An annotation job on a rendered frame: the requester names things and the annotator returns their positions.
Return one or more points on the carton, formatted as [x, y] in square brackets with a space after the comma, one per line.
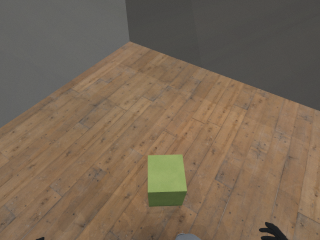
[166, 181]

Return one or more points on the right robot hand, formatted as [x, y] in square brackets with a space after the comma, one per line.
[274, 230]

